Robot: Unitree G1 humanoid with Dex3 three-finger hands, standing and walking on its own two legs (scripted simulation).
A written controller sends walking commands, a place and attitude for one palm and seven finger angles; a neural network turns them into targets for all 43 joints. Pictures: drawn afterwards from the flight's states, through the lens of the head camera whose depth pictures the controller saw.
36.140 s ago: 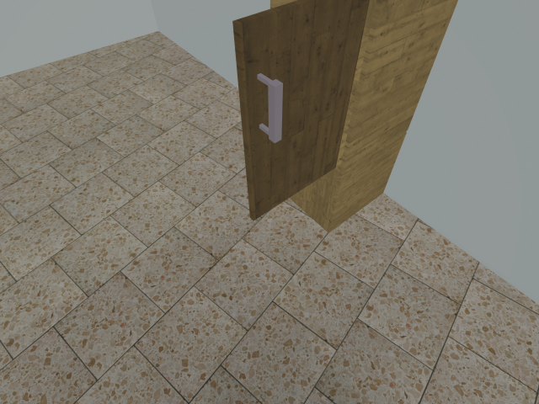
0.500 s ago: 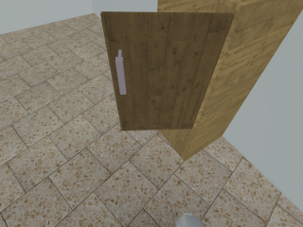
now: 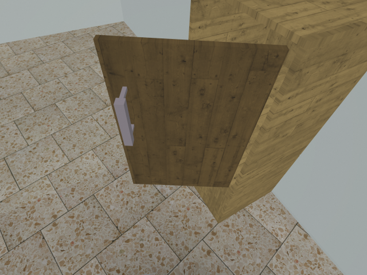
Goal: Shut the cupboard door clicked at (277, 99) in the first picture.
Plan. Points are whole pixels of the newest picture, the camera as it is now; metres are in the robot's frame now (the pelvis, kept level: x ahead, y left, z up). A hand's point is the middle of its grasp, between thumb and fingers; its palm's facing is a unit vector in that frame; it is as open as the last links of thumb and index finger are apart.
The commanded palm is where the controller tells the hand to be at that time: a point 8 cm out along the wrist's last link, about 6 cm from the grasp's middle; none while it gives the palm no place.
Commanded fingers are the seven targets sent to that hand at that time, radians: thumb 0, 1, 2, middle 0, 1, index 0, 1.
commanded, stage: come to a stop and stand still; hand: left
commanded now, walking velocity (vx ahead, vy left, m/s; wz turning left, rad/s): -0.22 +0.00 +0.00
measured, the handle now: (126, 117) +0.44 +0.19 +0.07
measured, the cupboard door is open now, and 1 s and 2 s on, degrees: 59 59 59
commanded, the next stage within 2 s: look again from close up in 1.18 s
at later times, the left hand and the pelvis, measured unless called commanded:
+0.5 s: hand out of the picture -0.02 +0.15 -0.18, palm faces +0.04 -0.97 -0.23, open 7.4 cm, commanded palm none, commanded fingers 0.00 0.90 0.90 -0.20 -0.30 -0.20 -0.30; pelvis -0.07 -0.03 -0.02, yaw +0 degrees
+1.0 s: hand out of the picture -0.14 +0.16 -0.17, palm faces +0.04 -0.98 -0.19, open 7.4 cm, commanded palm none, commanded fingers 0.00 0.90 0.90 -0.20 -0.30 -0.20 -0.30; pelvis -0.16 -0.03 +0.01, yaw +0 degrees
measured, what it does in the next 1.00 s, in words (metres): walks backwards: right foot, then left foot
